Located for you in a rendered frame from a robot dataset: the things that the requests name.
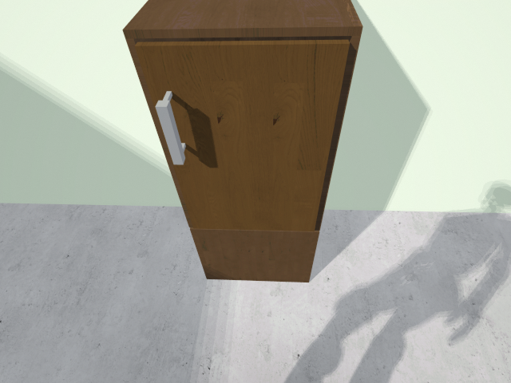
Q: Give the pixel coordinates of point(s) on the cupboard door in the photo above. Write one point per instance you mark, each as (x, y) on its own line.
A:
(257, 119)

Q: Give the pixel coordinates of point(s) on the handle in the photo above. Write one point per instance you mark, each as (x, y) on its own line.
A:
(168, 124)

